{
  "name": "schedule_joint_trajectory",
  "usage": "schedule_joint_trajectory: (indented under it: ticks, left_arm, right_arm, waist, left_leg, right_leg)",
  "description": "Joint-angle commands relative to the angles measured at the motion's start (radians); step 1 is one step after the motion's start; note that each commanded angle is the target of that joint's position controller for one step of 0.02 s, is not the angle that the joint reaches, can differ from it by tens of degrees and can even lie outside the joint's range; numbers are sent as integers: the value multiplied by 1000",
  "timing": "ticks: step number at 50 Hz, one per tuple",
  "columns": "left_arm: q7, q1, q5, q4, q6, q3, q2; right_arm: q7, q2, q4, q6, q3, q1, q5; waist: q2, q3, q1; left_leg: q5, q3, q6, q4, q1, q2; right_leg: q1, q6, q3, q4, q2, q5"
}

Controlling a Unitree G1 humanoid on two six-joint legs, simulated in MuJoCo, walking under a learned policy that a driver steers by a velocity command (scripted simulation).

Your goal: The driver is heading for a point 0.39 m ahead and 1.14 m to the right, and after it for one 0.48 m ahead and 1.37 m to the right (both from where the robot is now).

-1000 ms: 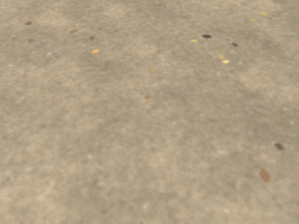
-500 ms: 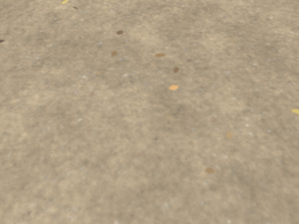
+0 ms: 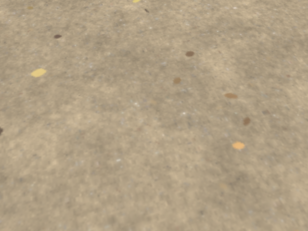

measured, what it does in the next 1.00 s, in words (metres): walks ahead, turning right: right foot, then left foot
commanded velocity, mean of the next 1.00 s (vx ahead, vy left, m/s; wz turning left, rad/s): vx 0.27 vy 0.00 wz -0.87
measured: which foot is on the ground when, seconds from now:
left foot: down 0.00-0.26, up 0.28-0.74, down 0.76-1.00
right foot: up 0.00-0.24, down 0.26-0.74, up 0.76-1.00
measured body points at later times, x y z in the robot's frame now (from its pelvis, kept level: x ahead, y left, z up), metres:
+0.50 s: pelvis +0.14 -0.06 -0.01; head +0.18 -0.09 +0.44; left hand +0.35 +0.17 -0.11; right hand +0.20 -0.36 -0.12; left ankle +0.22 +0.09 -0.67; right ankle +0.22 -0.13 -0.73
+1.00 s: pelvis +0.22 -0.07 +0.01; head +0.23 -0.06 +0.46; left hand +0.56 -0.06 -0.06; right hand +0.03 -0.32 -0.08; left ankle +0.27 +0.05 -0.73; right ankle +0.12 -0.19 -0.62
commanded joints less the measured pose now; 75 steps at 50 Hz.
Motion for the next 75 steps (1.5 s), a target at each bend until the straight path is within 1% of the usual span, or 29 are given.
schedule_joint_trajectory:
  ticks: [1, 6, 12, 13, 14, 15, 16, 18, 20, 23, 32, 35, 37, 38, 39, 40, 41, 44, 51, 58, 61, 63, 64, 65, 66, 67, 69, 71, 75]
  left_arm:
    - [-13, 164, 13, -17, 38, 37, 56]
    - [-42, 15, 18, -85, 40, 32, 31]
    - [-44, 65, 43, -121, 48, 70, 110]
    - [-31, 157, 47, -99, 33, 87, 156]
    - [-14, 103, 29, -116, 32, 116, 290]
    - [-23, 114, -11, -156, 39, 135, 351]
    - [-22, 58, -13, -183, 53, 134, 316]
    - [-14, -40, -1, -183, 78, 103, 208]
    - [-8, -83, -1, -197, 78, 97, 175]
    - [-16, -68, 4, -201, 72, 113, 217]
    - [-26, -61, 13, -213, 87, 134, 262]
    - [-44, -187, 26, -253, 87, 135, 267]
    - [-49, -376, 27, -312, 81, 120, 208]
    - [-28, -238, 5, -274, 77, 101, 116]
    - [-26, -219, 9, -305, 65, 91, 135]
    - [-40, -252, 25, -304, 59, 105, 225]
    - [-63, -231, 32, -306, 57, 105, 229]
    - [-109, -139, 40, -284, 76, 89, 216]
    - [-120, -348, 31, -343, 73, 66, 202]
    - [-144, -511, 28, -386, 52, 36, 161]
    - [-130, -465, 29, -374, 47, 18, 133]
    - [-97, -193, 16, -291, 35, 42, 174]
    - [-80, 70, 18, -208, 25, 75, 223]
    - [-56, 92, 16, -171, 33, 122, 365]
    - [-40, 98, 9, -205, 44, 144, 471]
    - [-34, 138, 19, -188, 45, 139, 443]
    - [-13, 78, 25, -162, 24, 119, 363]
    - [-8, -26, 14, -181, 5, 89, 296]
    - [-18, -7, 4, -163, -37, 71, 252]
  right_arm:
    - [-14, -122, -49, -30, -42, 19, 12]
    - [-25, -92, -44, -29, -41, -21, 17]
    - [-26, -158, -47, 18, -80, 17, 34]
    - [-21, -170, -51, 31, -84, 39, 28]
    - [-8, -109, -89, 48, -73, 114, 3]
    - [-14, -85, -119, 73, -54, 169, -15]
    - [-21, -116, -110, 79, -54, 136, -17]
    - [-30, -139, -120, 74, -63, -6, -16]
    - [-36, -137, -114, 92, -62, 8, -21]
    - [-33, -104, -116, 104, -53, 6, -9]
    - [-34, -146, -131, 87, -62, -40, -6]
    - [-23, -169, -99, 69, -68, 75, 5]
    - [-46, -217, -26, 57, -87, 325, 12]
    - [-65, -285, -41, 46, -102, 237, 26]
    - [-66, -333, -126, 45, -103, 45, -16]
    - [-59, -279, -142, 45, -95, -30, -22]
    - [-50, -232, -148, 36, -78, -52, -16]
    - [-32, -243, -155, 16, -76, -24, -13]
    - [-11, -272, -91, -20, -95, 228, -18]
    - [-14, -244, -10, -23, -97, 329, -32]
    - [-16, -243, 25, -11, -89, 312, -31]
    - [-11, -308, 27, 1, -99, 294, -13]
    - [-3, -334, 1, 3, -100, 239, 4]
    - [20, -225, -58, -3, -76, 253, -7]
    - [32, -190, -160, -30, -66, 133, -21]
    - [30, -236, -208, -44, -69, -15, -24]
    - [19, -199, -175, -53, -51, 52, -20]
    - [20, -194, -152, -20, -48, 148, -47]
    - [26, -172, -222, 20, -37, -40, -43]
  waist:
    - [57, -180, 26]
    - [130, -155, 10]
    - [55, -166, 34]
    - [-56, -192, 77]
    - [-294, -170, -23]
    - [-301, -369, -15]
    - [-148, -342, -14]
    - [-19, -153, -32]
    - [-72, -155, -50]
    - [-26, -208, -40]
    - [-119, -220, 3]
    - [-199, -212, -82]
    - [-129, -135, -246]
    - [225, -146, -169]
    - [265, -148, -83]
    - [118, -121, -43]
    - [89, -135, -14]
    - [108, -124, -8]
    - [112, -27, -152]
    - [120, 66, -190]
    - [117, 30, -116]
    - [126, -161, 32]
    - [90, -292, 171]
    - [-147, -341, 121]
    - [-235, -438, 103]
    - [-80, -364, 134]
    - [7, -169, 27]
    - [-35, -128, -72]
    - [-41, 4, -68]
  left_leg:
    - [835, -91, 113, -198, 96, 307]
    - [583, 104, 45, -171, 72, 239]
    - [536, 118, -35, 217, 138, 317]
    - [359, 123, -85, 459, 56, 259]
    - [-469, 124, -152, 766, -188, 67]
    - [-564, -124, -177, 910, -294, -22]
    - [-486, -198, -171, 902, -327, 22]
    - [-291, -212, -147, 746, -339, 64]
    - [-220, -203, -148, 660, -241, 61]
    - [-202, -211, -159, 546, -209, 31]
    - [-179, -258, -139, 312, -179, -34]
    - [-263, -219, -103, 146, 109, -77]
    - [-155, -113, -76, -208, 538, -82]
    - [-318, -363, -86, -277, 546, 192]
    - [-563, -758, 6, -390, 363, 451]
    - [-589, -721, 31, -378, 219, 434]
    - [-539, -628, 16, -356, 166, 374]
    - [-449, -377, -32, -356, 124, 263]
    - [-373, -198, -20, -385, 321, 324]
    - [-197, 18, -21, -417, 467, 373]
    - [422, 166, -46, -271, 467, 343]
    - [1085, 193, -43, 99, 375, 352]
    - [1026, 196, -64, 419, 154, 340]
    - [167, 165, -114, 756, -271, 214]
    - [-297, -14, -156, 1019, -508, 72]
    - [-191, -163, -140, 1033, -614, 105]
    - [-129, -167, -132, 893, -543, 175]
    - [-161, -180, -149, 804, -403, 197]
    - [-112, -124, -189, 545, -370, 174]
  right_leg:
    - [8, 14, -37, -43, -15, 88]
    - [71, -22, -111, -441, -15, 430]
    - [207, -116, -163, -622, 72, 254]
    - [330, -158, -58, -709, 52, 470]
    - [404, -261, 317, -698, -183, 1151]
    - [512, -416, 651, -849, -291, 939]
    - [479, -407, 638, -920, -286, 541]
    - [303, -293, 487, -979, -167, 192]
    - [222, -239, 395, -965, -96, 276]
    - [249, -202, 381, -935, -52, 330]
    - [280, -163, 581, -998, -5, -156]
    - [60, -125, 582, -1038, 44, -307]
    - [-278, 58, 388, -970, 216, -203]
    - [-344, 35, 225, -530, 297, -236]
    - [-430, 34, 153, -287, 249, -56]
    - [-382, 32, 140, -170, 132, 100]
    - [-340, 23, 132, -88, 127, 176]
    - [-326, 27, 51, 98, 99, 241]
    - [-474, 39, 10, -70, 7, 265]
    - [-467, -57, -100, -290, -59, 142]
    - [-262, -139, -204, -411, 14, 16]
    - [159, -190, -274, -437, 172, -26]
    - [549, -227, -198, -532, 197, 55]
    - [852, -260, 168, -667, 9, -201]
    - [935, -338, 694, -870, -170, -351]
    - [913, -317, 688, -922, -168, -177]
    - [636, -298, 500, -912, -127, 94]
    - [414, -308, 396, -941, -52, 169]
    - [179, -327, 347, -1062, 21, 222]
Keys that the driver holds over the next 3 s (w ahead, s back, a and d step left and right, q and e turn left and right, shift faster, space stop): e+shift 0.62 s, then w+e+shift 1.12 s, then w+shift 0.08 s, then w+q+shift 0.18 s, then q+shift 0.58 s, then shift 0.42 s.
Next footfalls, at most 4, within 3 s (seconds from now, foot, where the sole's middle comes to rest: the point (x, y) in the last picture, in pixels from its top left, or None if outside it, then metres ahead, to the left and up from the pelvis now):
0.26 right None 0.25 -0.14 -0.77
0.76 left None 0.30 0.02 -0.77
1.28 right None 0.21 -0.42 -0.77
1.70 left None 0.44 -0.86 -0.77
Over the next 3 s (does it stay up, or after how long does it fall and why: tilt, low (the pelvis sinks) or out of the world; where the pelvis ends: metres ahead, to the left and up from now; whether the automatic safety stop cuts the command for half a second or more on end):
stays up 0.23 -1.32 0.00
